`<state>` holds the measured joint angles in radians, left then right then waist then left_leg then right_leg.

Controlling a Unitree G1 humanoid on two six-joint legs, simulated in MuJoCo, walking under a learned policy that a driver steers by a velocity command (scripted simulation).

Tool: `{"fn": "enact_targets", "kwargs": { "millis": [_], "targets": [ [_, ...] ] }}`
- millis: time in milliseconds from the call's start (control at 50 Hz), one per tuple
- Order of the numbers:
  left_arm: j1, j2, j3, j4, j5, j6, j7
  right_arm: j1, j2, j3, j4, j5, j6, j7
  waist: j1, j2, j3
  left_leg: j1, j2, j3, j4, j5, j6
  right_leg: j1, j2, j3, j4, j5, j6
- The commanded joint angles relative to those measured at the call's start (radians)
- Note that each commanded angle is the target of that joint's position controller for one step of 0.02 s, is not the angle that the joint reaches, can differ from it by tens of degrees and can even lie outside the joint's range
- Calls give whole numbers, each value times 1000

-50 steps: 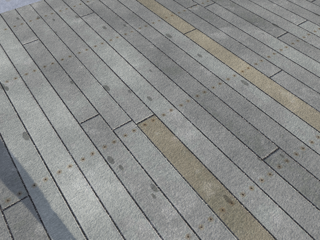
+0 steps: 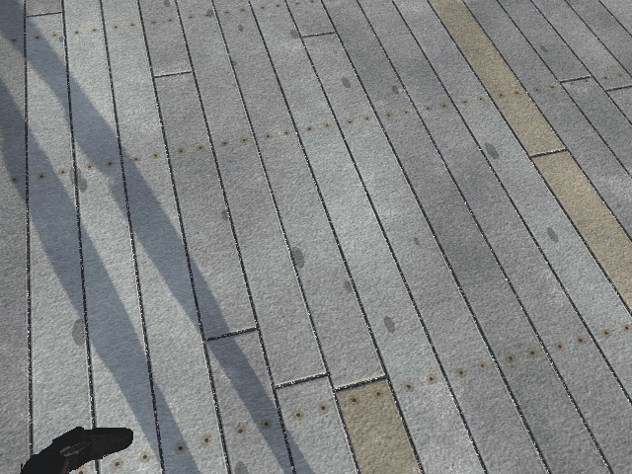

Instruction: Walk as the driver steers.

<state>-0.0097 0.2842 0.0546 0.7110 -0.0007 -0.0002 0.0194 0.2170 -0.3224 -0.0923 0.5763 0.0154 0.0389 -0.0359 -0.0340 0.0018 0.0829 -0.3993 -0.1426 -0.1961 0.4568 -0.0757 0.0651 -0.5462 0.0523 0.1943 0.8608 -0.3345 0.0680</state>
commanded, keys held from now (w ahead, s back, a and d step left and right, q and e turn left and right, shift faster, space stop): q+shift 0.54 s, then e+shift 0.46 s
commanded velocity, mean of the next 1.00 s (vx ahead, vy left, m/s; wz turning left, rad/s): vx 0.01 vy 0.00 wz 0.47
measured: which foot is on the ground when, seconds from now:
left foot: down 0.00-0.18, up 0.20-0.64, down 0.66-1.00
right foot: up 0.00-0.16, down 0.18-0.66, up 0.68-1.00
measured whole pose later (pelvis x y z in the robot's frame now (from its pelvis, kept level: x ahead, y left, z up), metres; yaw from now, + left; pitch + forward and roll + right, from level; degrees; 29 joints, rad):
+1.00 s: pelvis +0.04 -0.03 +0.00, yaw +24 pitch +1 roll +1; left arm 0.25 0.30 0.08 0.74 -0.02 0.08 0.00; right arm 0.06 -0.24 -0.05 0.67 -0.02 0.02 -0.04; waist 0.04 -0.01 0.06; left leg -0.20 0.06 0.23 0.46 -0.28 0.01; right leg -0.48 -0.09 -0.07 0.93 -0.39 0.10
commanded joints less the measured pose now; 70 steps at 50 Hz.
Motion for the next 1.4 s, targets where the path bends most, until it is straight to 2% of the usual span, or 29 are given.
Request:
{"fn": "enact_targets", "kwargs": {
  "millis": [20, 100, 160, 180, 200, 220, 240, 260, 300, 360, 540, 620, 640, 660, 680, 700, 720, 780, 880, 980, 1100, 1120, 1140, 1160, 1180, 1220, 1240, 1280, 1400],
  "targets": [
    [40, 81, 28, -31, -4, -7, 4, -28, -163, -51, -90, -1, 7, -15, 20, 141, -208, 157, 207, -301, -124, -108, 105, 53, 35, -35, -75, 61, 13],
    [41, 101, 40, -29, -6, -33, -9, -48, -161, -51, -107, -3, 19, -5, 3, 189, -192, 164, 195, -378, -89, -110, 94, 130, 39, -26, -227, 53, -7],
    [127, 135, 61, 0, -8, -49, -17, -89, -154, -46, -123, 11, 23, 1, 46, 179, -190, 123, 146, -404, -14, -146, 52, 302, 1, -43, -482, 185, -38],
    [129, 179, 72, -4, 0, -44, -13, -29, -107, -32, -115, 11, 25, 6, 17, 54, -226, 47, 73, -320, 121, -406, 11, 425, -151, 63, -549, 194, -95],
    [99, 242, 78, -25, 21, -27, -4, -3, -73, -21, -126, 12, 23, 9, -20, -198, -198, -136, -69, -90, 348, -554, -39, 474, -341, 295, -596, 227, -217],
    [93, 215, 76, -32, 52, -31, -3, -7, -164, -45, -142, 0, 6, 19, -23, -273, -164, -211, 8, -42, 563, -519, -82, 384, -437, 414, -621, 221, -310],
    [38, 157, 60, -60, 42, -30, 6, 5, -216, -59, -113, 2, 4, 25, -27, -201, -138, -213, 64, -15, 650, -441, -101, 362, -396, 303, -605, 182, -299],
    [9, 124, 52, -71, 26, -23, 18, 17, -212, -61, -85, 4, 10, 25, -22, -146, -113, -218, 82, 6, 696, -368, -114, 349, -318, 181, -588, 134, -253],
    [16, 121, 41, -80, 10, -9, 39, 39, -161, -45, -70, 3, 22, 26, -3, -102, -96, -263, 105, 58, 817, -299, -137, 370, -276, 63, -573, 204, -239],
    [98, 140, 42, -68, 26, 3, 45, -41, -121, -24, -107, 19, 19, 26, 58, -121, -97, -320, 172, 146, 747, -259, -166, 458, -275, -45, -585, 305, -269],
    [106, 205, 74, -59, 16, 9, 3, -75, -80, -10, -118, 8, 28, 42, 77, -149, -149, -123, 241, 242, 406, -259, -154, 489, -364, -247, -575, 399, -276],
    [117, 204, 68, -24, -38, 1, -23, -19, -52, -6, -91, -6, 34, 44, 22, -139, -183, 110, 164, 247, 60, -216, -71, 462, -360, -238, -450, 533, -247],
    [137, 163, 51, -3, -50, -3, -28, 39, -69, -10, -59, -10, 32, 40, -2, -104, -191, 262, 154, 232, -104, -57, -36, 381, -332, -265, -391, 481, -193],
    [178, 75, 14, 6, -14, -12, -39, 78, -115, -16, -40, -15, 26, 29, 15, 47, -246, 483, 274, 80, -120, 242, -9, 223, -259, -327, -272, 238, -102],
    [200, 6, -20, -17, 37, -22, -57, 1, -146, 0, -73, -41, 15, 16, 58, 291, -268, 542, 515, -132, -57, 541, 130, 32, -167, -344, -129, -241, -6],
    [176, 79, 5, 3, 15, -13, -49, -18, -65, 19, -65, -66, -3, 21, 7, 193, -310, 409, 542, -85, -70, 460, 232, 85, -181, -233, -23, -312, 23],
    [161, 127, 20, 3, -19, -3, -44, -51, -62, 21, -42, -71, -18, 27, 14, 180, -246, 355, 482, -2, -84, 362, 211, 83, -166, -205, 42, -289, 23],
    [209, 191, 58, 35, -25, 30, -11, -113, -129, -4, -8, -42, -34, 13, 26, 196, -138, 276, 441, 118, -105, 367, 162, 0, -120, -186, 254, -178, 31],
    [208, 115, 52, -6, -28, 59, 6, -152, -47, 14, 11, -47, -27, -19, 30, 133, -103, 304, 460, 210, -148, 183, 150, -75, -145, -198, 246, -52, 54],
    [182, 75, 35, -85, -17, 65, -31, -157, -98, -14, 38, -38, -24, -10, 17, 117, -129, 326, 510, 262, -132, 224, 163, 17, -168, -251, 41, -55, 23],
    [241, 98, 61, -134, -25, 96, -48, -184, -125, -38, 67, 12, -32, 29, 73, 114, -155, 308, 518, 362, 33, 277, 57, 208, -116, -327, -230, 30, -82],
    [297, 124, 77, -122, -22, 93, -36, -144, -104, -37, 93, 17, -30, 35, 97, 55, -171, 251, 465, 411, 154, 231, 0, 326, -82, -310, -338, 155, -121],
    [378, 238, 117, -117, -22, 84, -14, -128, -76, -32, 91, -4, -33, 38, 121, -151, -186, 40, 355, 468, 425, -14, -88, 524, -182, -97, -425, 583, -204],
    [383, 368, 138, -139, 7, 65, -11, -230, -14, -6, -4, -44, -43, 30, 107, -399, -219, -303, 160, 373, 706, -622, -171, 644, -407, 352, -469, 800, -429],
    [376, 303, 118, -151, 20, 31, -26, -275, -67, -19, 8, -42, -42, 23, 148, -192, -301, -341, 163, 169, 836, -652, -162, 644, -439, 359, -510, 648, -474],
    [283, 255, 101, -151, -13, 3, -16, -265, -71, -24, 20, -15, -49, 10, 81, -65, -190, -368, 189, 114, 784, -461, -117, 548, -341, 214, -531, 427, -367],
    [218, 222, 88, -164, -31, 10, -4, -246, -94, -31, 27, -27, -50, 0, 50, -55, -154, -367, 198, 106, 724, -374, -115, 504, -310, 176, -529, 401, -326],
    [165, 204, 76, -195, -19, 20, 13, -197, -91, -33, 48, -34, -52, 1, 17, -88, -173, -276, 163, 109, 697, -275, -127, 434, -258, 131, -523, 468, -303],
    [191, 234, 86, -205, -22, 31, 28, -201, -57, -17, 62, -20, -55, 5, 35, -123, -178, -223, 93, 74, 431, -208, -165, 420, -200, 197, -494, 355, -283]
  ]
}}
Velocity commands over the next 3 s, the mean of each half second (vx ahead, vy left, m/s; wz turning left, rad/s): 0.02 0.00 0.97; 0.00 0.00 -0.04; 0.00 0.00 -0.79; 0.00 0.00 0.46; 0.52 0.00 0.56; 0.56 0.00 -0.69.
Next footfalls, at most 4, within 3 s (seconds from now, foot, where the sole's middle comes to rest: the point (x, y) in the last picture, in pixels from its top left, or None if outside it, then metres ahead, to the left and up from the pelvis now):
0.18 right None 0.15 -0.15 -0.77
0.66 left None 0.00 0.08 -0.77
1.12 right None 0.13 -0.13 -0.77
1.60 left None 0.17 0.10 -0.77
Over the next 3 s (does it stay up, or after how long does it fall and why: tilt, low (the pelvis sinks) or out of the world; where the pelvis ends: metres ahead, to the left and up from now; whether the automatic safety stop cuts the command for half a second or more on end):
stays up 0.51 0.26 -0.03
